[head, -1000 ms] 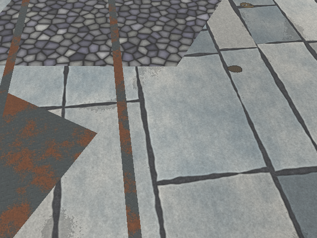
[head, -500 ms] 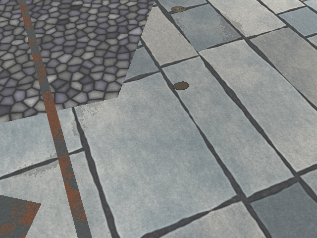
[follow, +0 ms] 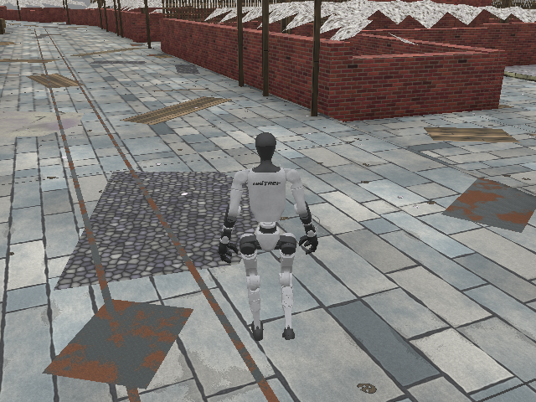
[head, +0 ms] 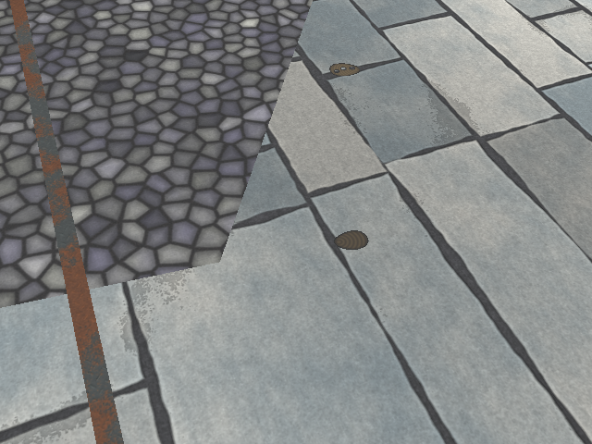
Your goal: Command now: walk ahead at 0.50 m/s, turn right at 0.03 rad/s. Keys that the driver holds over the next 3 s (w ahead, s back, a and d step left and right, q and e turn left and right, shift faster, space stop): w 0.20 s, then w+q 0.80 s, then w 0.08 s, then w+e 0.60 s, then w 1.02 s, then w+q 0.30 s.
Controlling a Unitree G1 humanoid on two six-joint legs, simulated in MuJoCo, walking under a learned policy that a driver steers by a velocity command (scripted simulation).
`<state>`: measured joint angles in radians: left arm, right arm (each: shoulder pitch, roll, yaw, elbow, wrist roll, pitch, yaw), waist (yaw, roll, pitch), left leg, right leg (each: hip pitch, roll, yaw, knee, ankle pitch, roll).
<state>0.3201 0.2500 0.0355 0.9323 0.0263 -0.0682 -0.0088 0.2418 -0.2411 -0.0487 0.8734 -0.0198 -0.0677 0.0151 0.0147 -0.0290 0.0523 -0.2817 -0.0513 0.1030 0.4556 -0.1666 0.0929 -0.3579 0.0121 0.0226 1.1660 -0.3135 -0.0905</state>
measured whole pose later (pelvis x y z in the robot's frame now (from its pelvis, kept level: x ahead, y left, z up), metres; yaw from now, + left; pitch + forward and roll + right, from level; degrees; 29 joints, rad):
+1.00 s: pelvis +0.50 +0.05 -0.02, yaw +25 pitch +1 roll +0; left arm 0.37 0.22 0.05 0.96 0.02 -0.06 0.01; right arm 0.06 -0.24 -0.06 0.79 -0.04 -0.02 0.04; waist 0.03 -0.01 0.07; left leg -0.45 -0.06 0.12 0.64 -0.20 0.15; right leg -0.12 -0.11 -0.20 0.96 -0.45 0.02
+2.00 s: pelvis +1.02 +0.25 +0.00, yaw +9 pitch +1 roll -1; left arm 0.42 0.25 0.05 0.95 0.02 -0.07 0.01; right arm 0.05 -0.24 0.00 0.77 -0.03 -0.05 0.03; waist 0.08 0.03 0.04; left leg -0.55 0.05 0.03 0.57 -0.06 0.03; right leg 0.09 0.13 0.10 0.23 -0.34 -0.10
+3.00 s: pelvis +1.54 +0.30 +0.01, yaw +15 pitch +0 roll -1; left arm 0.41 0.20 0.03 1.01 0.02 -0.10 0.01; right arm 0.14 -0.23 -0.04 0.89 -0.03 -0.02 0.04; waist 0.03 0.04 0.03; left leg -0.64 0.07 0.03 0.74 0.00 0.05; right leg 0.07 0.07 -0.19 0.17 -0.26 -0.07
